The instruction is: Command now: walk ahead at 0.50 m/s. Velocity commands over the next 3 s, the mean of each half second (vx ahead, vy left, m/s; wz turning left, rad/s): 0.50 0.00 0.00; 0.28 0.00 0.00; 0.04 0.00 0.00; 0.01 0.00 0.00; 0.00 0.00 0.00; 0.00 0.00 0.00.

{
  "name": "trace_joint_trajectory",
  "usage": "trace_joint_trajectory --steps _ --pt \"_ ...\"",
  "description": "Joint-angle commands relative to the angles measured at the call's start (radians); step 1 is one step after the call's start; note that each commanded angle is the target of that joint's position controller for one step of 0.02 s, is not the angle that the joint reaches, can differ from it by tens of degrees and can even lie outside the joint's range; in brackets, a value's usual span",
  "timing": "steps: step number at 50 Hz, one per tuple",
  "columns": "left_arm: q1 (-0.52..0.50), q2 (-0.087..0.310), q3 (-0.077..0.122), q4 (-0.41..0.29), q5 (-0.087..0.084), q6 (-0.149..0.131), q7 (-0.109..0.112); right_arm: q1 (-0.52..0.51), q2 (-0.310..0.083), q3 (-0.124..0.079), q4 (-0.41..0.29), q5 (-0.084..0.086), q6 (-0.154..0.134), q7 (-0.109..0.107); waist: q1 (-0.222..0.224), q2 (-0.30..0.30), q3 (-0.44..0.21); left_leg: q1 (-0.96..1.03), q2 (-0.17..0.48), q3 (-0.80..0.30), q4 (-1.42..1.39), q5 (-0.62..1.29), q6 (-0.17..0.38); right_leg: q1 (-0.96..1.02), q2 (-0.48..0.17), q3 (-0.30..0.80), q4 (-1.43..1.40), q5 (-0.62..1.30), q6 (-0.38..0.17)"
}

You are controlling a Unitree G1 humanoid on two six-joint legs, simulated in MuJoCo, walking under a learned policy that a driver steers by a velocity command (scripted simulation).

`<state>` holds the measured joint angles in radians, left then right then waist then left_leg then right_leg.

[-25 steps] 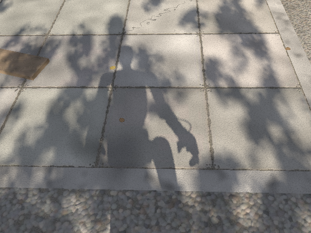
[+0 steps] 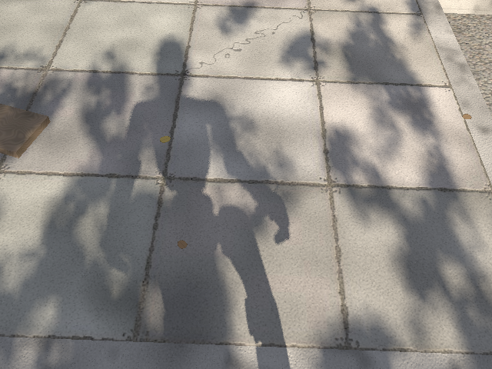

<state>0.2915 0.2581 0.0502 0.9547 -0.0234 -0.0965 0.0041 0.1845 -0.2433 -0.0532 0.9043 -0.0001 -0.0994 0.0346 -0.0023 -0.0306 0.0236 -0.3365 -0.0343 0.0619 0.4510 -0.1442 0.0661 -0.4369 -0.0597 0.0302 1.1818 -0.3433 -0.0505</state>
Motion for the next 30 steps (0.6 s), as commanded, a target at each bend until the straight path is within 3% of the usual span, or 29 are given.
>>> trace_joint_trajectory --steps 1,4,6,10,15,18,19,20,21,22,23,24,25,26,28,30 --pt "0.052 0.051 0.023 -0.047 0.006 0.010 0.011 0.017 -0.082 -0.013 -0.026 -0.008 -0.016 0.002 0.023 0.118 -0.056 0.135 0.249 -0.278 -0.296 0.069 0.162 -0.138 -0.092 0.036 -0.029 0.092 -0.001" --pt "-0.030 0.058 0.030 -0.079 0.015 0.022 0.015 0.073 -0.126 -0.024 0.002 -0.006 -0.019 -0.015 0.017 0.089 -0.012 0.139 0.251 -0.225 -0.332 0.158 0.178 -0.228 -0.103 0.029 -0.150 0.203 0.027" --pt "-0.104 0.054 0.031 -0.103 0.020 0.019 0.013 0.109 -0.131 -0.023 0.015 -0.003 -0.012 -0.027 -0.001 0.080 0.000 0.178 0.247 -0.201 -0.338 0.185 0.167 -0.281 -0.101 0.025 -0.261 0.302 0.040" --pt "-0.237 0.031 0.021 -0.138 0.014 0.010 -0.001 0.166 -0.141 -0.022 0.037 0.007 -0.004 -0.038 -0.042 0.087 0.025 0.216 0.220 -0.139 -0.345 0.167 0.134 -0.253 -0.065 -0.009 -0.486 0.454 0.042" --pt "-0.371 0.033 0.010 -0.188 0.003 0.000 -0.029 0.246 -0.152 -0.028 0.081 0.015 0.015 -0.043 -0.083 0.086 0.069 0.363 0.273 -0.140 -0.292 0.170 0.132 -0.278 -0.036 -0.023 -0.623 0.399 0.026" --pt "-0.353 0.059 0.015 -0.200 0.001 -0.010 -0.044 0.233 -0.167 -0.037 0.089 0.019 0.029 -0.048 -0.049 0.107 0.051 0.426 0.307 -0.147 -0.217 0.292 0.111 -0.208 -0.013 -0.034 -0.669 0.295 -0.012" --pt "-0.299 0.080 0.025 -0.188 0.002 -0.013 -0.045 0.211 -0.177 -0.040 0.084 0.019 0.032 -0.049 -0.014 0.121 0.017 0.425 0.300 -0.136 -0.158 0.434 0.099 -0.111 0.015 -0.057 -0.680 0.268 -0.028" --pt "-0.181 0.110 0.043 -0.153 0.006 -0.014 -0.041 0.184 -0.173 -0.039 0.078 0.020 0.037 -0.049 0.052 0.119 -0.053 0.401 0.262 -0.102 -0.024 0.590 0.078 0.059 0.051 -0.088 -0.701 0.276 -0.052" --pt "0.003 0.166 0.069 -0.098 0.011 -0.013 -0.033 0.177 -0.144 -0.027 0.066 0.013 0.038 -0.048 0.124 0.089 -0.174 0.278 0.205 -0.060 0.199 0.565 0.046 0.337 0.019 -0.049 -0.676 0.305 -0.091" --pt "0.157 0.269 0.093 -0.072 0.032 -0.010 -0.025 0.267 -0.053 0.002 0.044 -0.001 0.025 -0.042 0.119 -0.111 -0.345 -0.091 0.078 -0.009 0.600 0.184 -0.018 0.750 -0.244 0.334 -0.681 0.256 -0.224" --pt "0.179 0.234 0.080 -0.059 0.019 -0.005 -0.029 0.292 -0.020 0.016 0.059 0.011 -0.001 -0.033 0.109 -0.251 -0.438 -0.313 -0.030 -0.115 0.821 -0.412 -0.038 0.873 -0.358 0.702 -0.856 0.131 -0.311" --pt "0.109 0.167 0.057 -0.071 0.012 -0.007 -0.030 0.210 -0.125 -0.011 0.042 0.037 -0.021 -0.028 0.111 -0.168 -0.312 -0.415 0.041 -0.182 0.911 -0.390 -0.015 0.774 -0.320 0.609 -0.877 0.062 -0.256" --pt "0.022 0.128 0.045 -0.093 0.014 -0.006 -0.027 0.125 -0.143 -0.014 0.017 0.049 -0.029 -0.027 0.091 -0.107 -0.198 -0.431 0.095 -0.153 0.895 -0.303 0.000 0.625 -0.282 0.458 -0.894 0.099 -0.216" --pt "-0.051 0.101 0.034 -0.103 0.021 -0.007 -0.030 0.084 -0.132 -0.017 0.012 0.039 -0.027 -0.034 0.057 -0.030 -0.116 -0.391 0.138 -0.130 0.827 -0.220 -0.002 0.466 -0.240 0.347 -0.933 0.179 -0.194" --pt "-0.100 0.062 0.022 -0.101 0.034 -0.013 -0.037 0.109 -0.101 -0.026 0.021 0.022 0.001 -0.042 -0.002 -0.048 -0.065 -0.275 0.183 -0.136 0.725 -0.139 -0.006 0.300 -0.182 0.232 -0.997 0.246 -0.170" --pt "-0.081 0.079 0.025 -0.083 0.032 -0.019 -0.035 0.127 -0.070 -0.025 0.027 0.017 0.022 -0.047 -0.022 -0.041 -0.038 -0.248 0.183 -0.119 0.670 -0.112 -0.023 0.240 -0.169 0.166 -1.029 0.389 -0.185"
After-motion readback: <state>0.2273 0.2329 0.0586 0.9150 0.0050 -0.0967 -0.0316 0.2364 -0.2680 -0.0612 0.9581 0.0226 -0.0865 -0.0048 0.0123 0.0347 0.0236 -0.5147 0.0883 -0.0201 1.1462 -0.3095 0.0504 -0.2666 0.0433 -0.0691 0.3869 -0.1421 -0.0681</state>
